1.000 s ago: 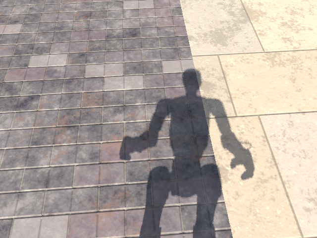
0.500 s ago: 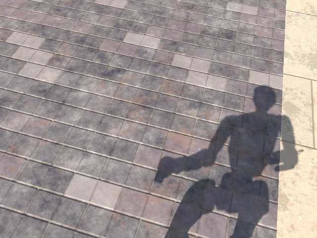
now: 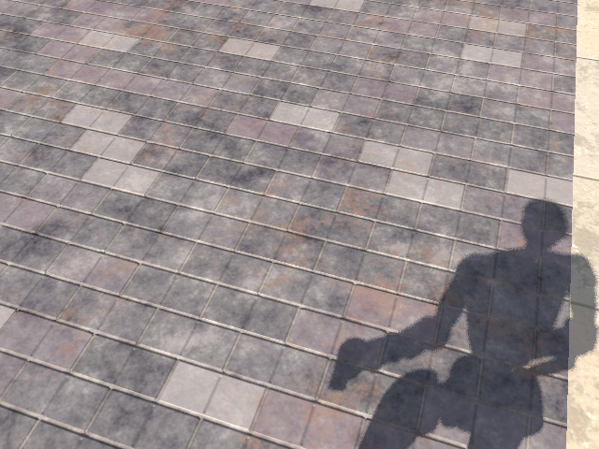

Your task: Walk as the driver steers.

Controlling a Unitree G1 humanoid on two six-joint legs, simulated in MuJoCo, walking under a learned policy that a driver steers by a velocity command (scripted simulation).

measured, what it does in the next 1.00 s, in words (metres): shifts its weight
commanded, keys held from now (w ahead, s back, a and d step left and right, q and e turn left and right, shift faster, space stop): no key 0.70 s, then w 0.24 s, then no key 0.06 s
